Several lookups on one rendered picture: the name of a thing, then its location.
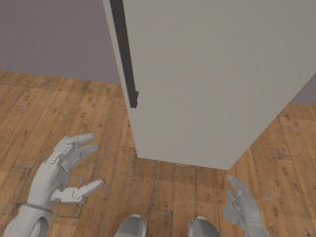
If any right robot shin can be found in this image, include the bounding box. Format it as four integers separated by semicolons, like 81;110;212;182
196;215;206;220

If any robot left hand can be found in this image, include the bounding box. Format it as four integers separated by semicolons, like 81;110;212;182
27;133;104;209

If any robot right forearm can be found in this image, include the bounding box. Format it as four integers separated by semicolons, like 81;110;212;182
243;225;271;237

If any robot right hand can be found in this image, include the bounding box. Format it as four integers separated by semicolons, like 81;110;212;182
223;174;264;231

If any handle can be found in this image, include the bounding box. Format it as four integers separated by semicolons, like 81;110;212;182
110;0;139;109

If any robot left forearm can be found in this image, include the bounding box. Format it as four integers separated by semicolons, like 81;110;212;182
3;203;53;237

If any fridge door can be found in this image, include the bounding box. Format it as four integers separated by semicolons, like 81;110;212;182
103;0;316;171

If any right robot thigh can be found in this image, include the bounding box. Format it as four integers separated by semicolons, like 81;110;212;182
188;219;221;237

